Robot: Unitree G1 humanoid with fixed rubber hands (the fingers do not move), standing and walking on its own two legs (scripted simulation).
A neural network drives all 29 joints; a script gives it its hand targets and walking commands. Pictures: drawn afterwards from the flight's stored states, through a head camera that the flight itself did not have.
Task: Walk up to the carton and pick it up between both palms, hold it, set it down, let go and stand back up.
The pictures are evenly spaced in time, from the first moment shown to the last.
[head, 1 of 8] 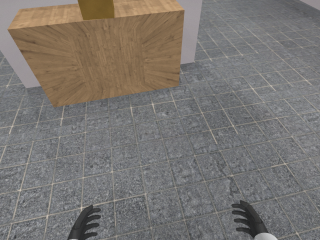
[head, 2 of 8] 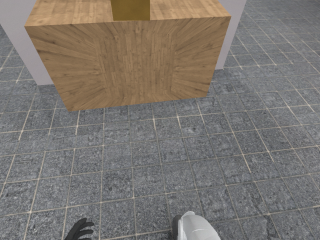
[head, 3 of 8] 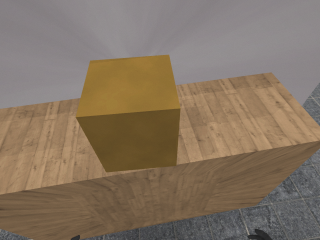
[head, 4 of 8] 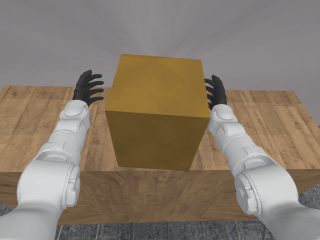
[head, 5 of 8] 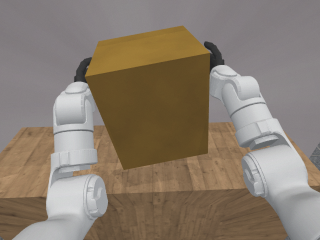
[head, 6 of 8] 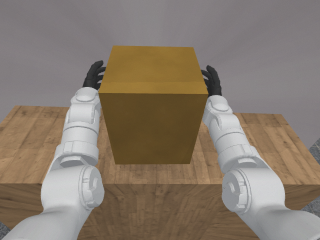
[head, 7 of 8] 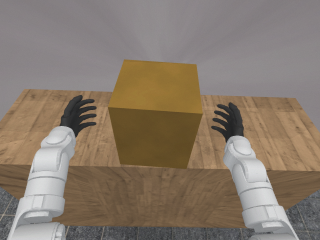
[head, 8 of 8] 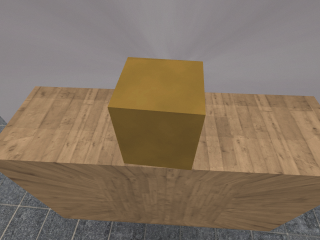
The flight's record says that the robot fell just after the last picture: no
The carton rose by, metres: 0.23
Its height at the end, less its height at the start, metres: +0.00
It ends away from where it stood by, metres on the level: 0.02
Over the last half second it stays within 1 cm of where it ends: yes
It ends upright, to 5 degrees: yes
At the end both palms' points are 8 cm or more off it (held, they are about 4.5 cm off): yes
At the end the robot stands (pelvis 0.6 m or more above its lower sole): yes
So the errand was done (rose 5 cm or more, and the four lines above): yes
